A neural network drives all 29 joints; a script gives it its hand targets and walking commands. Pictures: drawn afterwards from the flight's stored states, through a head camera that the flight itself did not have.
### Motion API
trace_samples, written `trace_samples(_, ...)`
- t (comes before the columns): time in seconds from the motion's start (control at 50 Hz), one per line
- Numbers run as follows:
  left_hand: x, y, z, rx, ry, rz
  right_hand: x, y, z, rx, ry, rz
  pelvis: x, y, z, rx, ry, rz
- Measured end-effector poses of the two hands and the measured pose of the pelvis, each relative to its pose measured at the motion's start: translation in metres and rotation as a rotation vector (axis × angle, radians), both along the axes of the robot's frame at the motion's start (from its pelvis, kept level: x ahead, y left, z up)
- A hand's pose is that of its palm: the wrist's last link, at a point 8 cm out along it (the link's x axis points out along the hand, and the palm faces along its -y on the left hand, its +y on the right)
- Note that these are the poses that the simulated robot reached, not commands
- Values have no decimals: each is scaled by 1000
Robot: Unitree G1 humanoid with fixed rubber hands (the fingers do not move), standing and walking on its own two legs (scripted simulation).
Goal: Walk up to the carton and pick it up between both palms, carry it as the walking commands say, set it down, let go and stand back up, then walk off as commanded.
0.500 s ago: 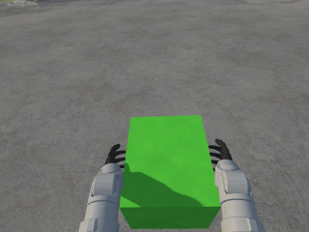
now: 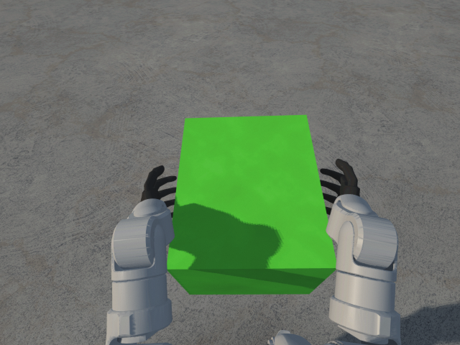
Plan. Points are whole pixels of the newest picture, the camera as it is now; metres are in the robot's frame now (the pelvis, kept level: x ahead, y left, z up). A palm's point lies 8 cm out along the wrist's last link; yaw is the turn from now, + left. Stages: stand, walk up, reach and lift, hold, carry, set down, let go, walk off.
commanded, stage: carry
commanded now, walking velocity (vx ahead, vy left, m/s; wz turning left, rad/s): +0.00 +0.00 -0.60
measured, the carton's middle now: (247, 206) +0.37 +0.01 +0.03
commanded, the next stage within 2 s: none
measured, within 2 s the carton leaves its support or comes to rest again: neither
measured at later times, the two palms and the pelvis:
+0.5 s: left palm (250, 216) +0.31 +0.01 +0.09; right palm out of the picture +0.21 -0.28 +0.09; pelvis -0.05 -0.02 +0.00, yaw -18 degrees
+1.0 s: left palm (320, 245) +0.26 -0.09 +0.11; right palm out of the picture +0.08 -0.34 +0.10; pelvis -0.10 -0.02 +0.00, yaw -34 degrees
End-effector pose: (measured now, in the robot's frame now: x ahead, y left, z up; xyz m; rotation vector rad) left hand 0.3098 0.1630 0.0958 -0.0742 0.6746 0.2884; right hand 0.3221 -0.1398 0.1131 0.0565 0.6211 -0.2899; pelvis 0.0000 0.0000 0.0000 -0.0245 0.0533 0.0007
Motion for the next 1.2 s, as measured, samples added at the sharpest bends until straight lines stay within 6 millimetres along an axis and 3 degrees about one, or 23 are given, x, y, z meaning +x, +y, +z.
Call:
trace_samples(0.12,8,-28,9,-2,13,-74,-16,-28,8,9,12,-86,-11,-7,8,-26,11,-94)
trace_samples(0.22,19,-70,14,28,-12,-149,-31,-67,2,25,-13,-162,-20,-23,-1,-10,30,-164)
trace_samples(0.32,13,-116,4,33,27,-228,-64,-110,-15,58,22,-261,-30,-29,0,14,31,-201)
trace_samples(0.4,7,-142,-4,32,39,-294,-91,-130,-23,79,29,-344,-38,-26,1,31,33,-249)
trace_samples(0.5,2,-156,-9,2,13,-349,-113,-138,-21,66,-3,-408,-46,-15,-3,29,37,-308)
trace_samples(0.62,-6,-145,-16,-36,12,-383,-127,-124,-12,8,-2,-428,-53,-2,-4,33,26,-383)
trace_samples(0.74,-15,-146,-5,-16,24,-415,-142,-123,-4,-6,19,-432,-62,0,4,-1,10,-478)
trace_samples(0.88,-26,-195,11,11,-23,-514,-180,-160,3,-4,-21,-520,-82,-17,-1,-3,10,-562)
trace_samples(0.96,-44,-237,11,29,-24,-590,-220,-188,-7,30,-25,-610,-93,-25,-6,6,9,-585)
trace_samples(1.04,-64,-269,7,51,2,-675,-263,-205,-14,64,-5,-706,-104,-20,-2,34,4,-622)
trace_samples(1.12,-84,-286,2,41,9,-736,-297,-209,-17,75,-7,-783,-114,-11,-1,43,2,-675)
trace_samples(1.2,-96,-289,0,20,4,-774,-319,-204,-14,62,-17,-826,-120,1,0,46,3,-723)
